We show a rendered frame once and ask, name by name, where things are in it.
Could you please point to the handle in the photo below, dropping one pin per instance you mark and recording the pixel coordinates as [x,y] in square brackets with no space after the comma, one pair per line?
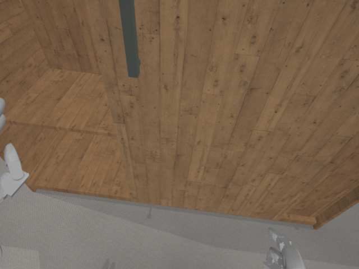
[127,11]

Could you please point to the wardrobe door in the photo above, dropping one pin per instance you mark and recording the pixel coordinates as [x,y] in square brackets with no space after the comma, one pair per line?
[342,179]
[240,107]

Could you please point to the right robot hand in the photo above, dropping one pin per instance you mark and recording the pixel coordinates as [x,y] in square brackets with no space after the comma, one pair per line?
[289,258]

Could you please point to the left robot hand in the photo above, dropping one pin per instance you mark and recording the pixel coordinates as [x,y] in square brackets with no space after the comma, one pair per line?
[11,182]

